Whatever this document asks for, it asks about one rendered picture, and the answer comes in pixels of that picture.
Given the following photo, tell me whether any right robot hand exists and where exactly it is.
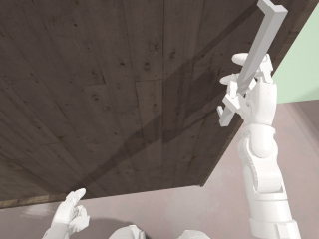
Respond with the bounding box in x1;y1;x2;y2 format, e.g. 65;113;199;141
220;53;277;126

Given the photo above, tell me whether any left robot hand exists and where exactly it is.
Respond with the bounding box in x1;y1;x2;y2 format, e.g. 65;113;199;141
51;188;90;235

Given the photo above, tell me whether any left robot thigh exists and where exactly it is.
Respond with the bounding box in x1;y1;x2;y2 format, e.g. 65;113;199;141
109;226;146;239

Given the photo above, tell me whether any handle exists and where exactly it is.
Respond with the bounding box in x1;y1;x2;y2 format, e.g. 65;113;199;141
217;0;288;127

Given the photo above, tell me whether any wardrobe door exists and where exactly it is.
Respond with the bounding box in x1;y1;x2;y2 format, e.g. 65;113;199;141
0;0;307;200
0;152;64;201

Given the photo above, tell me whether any right robot forearm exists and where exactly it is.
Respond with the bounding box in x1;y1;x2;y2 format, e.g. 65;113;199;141
237;123;301;239

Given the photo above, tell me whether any left robot forearm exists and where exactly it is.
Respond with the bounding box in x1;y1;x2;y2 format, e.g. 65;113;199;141
42;225;70;239

